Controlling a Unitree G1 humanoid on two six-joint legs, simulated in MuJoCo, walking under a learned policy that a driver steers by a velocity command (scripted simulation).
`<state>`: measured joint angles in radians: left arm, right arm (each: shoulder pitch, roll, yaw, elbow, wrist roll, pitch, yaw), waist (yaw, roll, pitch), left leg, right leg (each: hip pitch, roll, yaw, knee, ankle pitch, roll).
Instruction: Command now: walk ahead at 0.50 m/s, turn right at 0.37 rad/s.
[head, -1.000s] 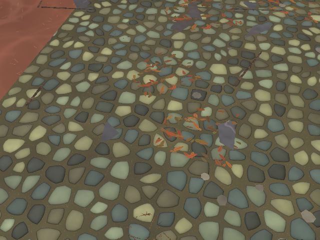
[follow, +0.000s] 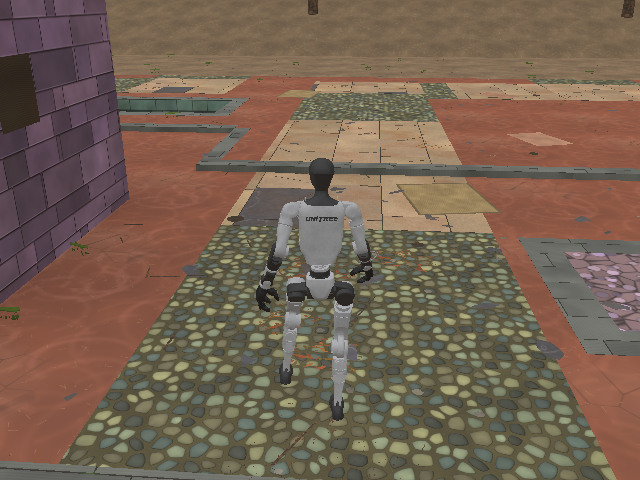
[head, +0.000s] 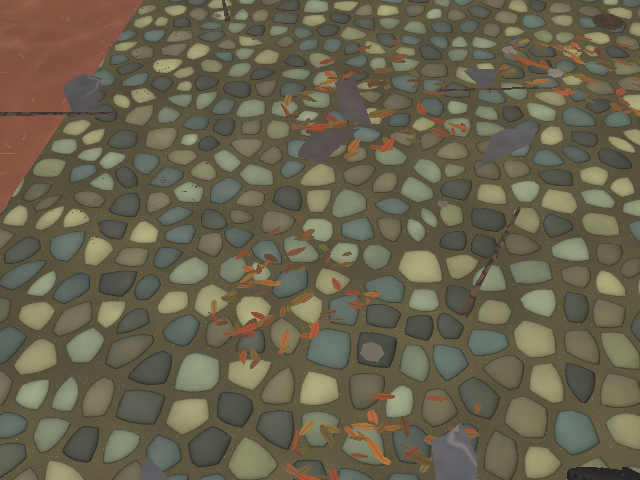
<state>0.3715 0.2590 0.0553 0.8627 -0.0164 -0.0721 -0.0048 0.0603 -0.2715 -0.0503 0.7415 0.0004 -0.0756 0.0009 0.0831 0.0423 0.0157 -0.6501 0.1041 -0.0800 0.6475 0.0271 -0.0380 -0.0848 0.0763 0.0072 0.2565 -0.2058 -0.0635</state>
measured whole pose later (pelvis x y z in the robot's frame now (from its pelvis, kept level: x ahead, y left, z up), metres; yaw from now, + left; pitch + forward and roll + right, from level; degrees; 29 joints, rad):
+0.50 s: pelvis +0.16 +0.03 -0.01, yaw -17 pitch +2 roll +2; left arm 0.16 0.30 0.08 0.68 -0.01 0.06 0.01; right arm 0.12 -0.29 -0.07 0.82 0.00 -0.02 -0.02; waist -0.03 -0.01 0.06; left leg -0.26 0.06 0.18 0.40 -0.16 0.00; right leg -0.49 -0.07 -0.01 0.77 -0.30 0.03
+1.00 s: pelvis +0.18 +0.01 -0.01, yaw -20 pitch -1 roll +0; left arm 0.12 0.22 0.03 0.82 0.02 0.01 0.01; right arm 0.16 -0.25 -0.04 0.96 -0.01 0.01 -0.01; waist -0.01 -0.01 0.03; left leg -0.20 0.04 0.01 0.49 -0.28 -0.03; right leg -0.25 0.02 -0.01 0.48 -0.22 -0.02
